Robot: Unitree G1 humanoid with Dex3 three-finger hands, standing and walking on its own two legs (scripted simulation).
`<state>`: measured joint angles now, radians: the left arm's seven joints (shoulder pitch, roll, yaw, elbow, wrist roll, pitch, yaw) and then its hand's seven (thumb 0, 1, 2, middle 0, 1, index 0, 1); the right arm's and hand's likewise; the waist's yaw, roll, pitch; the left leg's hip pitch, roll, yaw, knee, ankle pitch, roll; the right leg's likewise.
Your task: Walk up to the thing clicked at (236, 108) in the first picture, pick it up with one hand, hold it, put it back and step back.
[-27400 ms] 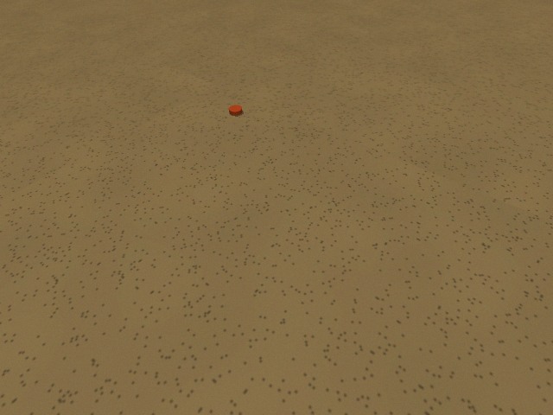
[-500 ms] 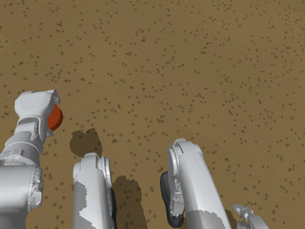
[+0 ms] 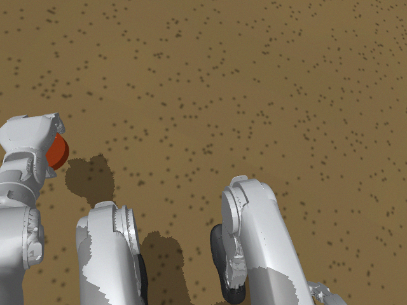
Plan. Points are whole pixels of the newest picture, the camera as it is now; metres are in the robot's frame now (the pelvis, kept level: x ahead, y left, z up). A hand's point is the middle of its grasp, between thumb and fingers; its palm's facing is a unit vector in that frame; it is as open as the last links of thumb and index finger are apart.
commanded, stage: crouch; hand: left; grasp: from above
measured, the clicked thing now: (43, 150) +0.46 +0.28 -0.20
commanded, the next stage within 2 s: lower in 0.08 s
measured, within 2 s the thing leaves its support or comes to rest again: neither
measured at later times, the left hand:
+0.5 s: hand (54, 157) +0.45 +0.27 -0.22, palm faces -0.47 -0.08 -0.88, open 10.9 cm
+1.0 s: hand (64, 157) +0.46 +0.27 -0.27, palm faces -0.47 -0.12 -0.88, open 11.0 cm
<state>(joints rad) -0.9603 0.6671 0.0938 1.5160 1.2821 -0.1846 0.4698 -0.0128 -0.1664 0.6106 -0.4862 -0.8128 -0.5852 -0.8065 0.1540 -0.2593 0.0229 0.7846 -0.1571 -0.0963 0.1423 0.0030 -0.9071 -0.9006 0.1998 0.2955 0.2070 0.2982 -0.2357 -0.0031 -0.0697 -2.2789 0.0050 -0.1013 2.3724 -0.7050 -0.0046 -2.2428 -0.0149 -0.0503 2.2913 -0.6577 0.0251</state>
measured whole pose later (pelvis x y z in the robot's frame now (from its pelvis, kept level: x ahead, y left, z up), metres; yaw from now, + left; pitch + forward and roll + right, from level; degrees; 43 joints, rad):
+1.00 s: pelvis +0.00 +0.01 -0.05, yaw -5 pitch +30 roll -11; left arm -1.01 0.88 0.20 1.75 1.33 -0.22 0.62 -0.01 -0.15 0.63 -0.46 -0.81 -0.56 -0.82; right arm 0.12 -0.30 0.17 0.75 -0.29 -0.19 0.26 0.00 -0.90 -0.90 0.20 0.30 0.21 0.30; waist -0.35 -0.08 0.09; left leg -2.36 0.00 -0.19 2.57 -0.74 0.00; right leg -2.29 0.01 -0.12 2.42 -0.66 0.05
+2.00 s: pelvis +0.00 +0.01 -0.05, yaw -8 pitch +25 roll -14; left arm -1.03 0.99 0.11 1.83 1.29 -0.24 0.71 -0.01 -0.14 0.59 -0.48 -0.80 -0.57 -0.80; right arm 0.06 -0.35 0.30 0.72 -0.32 -0.30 0.33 0.00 -0.92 -0.91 0.20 0.30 0.20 0.30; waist -0.39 -0.14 0.19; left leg -2.33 0.01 -0.26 2.60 -0.75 -0.01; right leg -2.24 0.03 -0.18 2.39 -0.63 0.06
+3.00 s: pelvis -0.01 +0.01 -0.04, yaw -9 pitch +25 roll -15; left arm -1.02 1.00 0.09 1.80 1.29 -0.26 0.71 -0.01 -0.45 0.93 -0.08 -1.06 -0.10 -1.04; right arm 0.07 -0.36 0.34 0.68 -0.30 -0.30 0.32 0.00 -0.90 -0.90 0.20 0.30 0.21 0.30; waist -0.40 -0.16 0.21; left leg -2.30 0.01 -0.28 2.58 -0.74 0.00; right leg -2.20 0.04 -0.19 2.35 -0.62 0.06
